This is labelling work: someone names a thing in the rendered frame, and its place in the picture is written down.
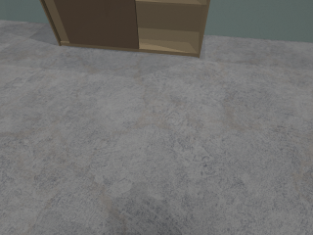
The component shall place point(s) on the wardrobe door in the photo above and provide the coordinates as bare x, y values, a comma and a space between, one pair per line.
56, 19
109, 23

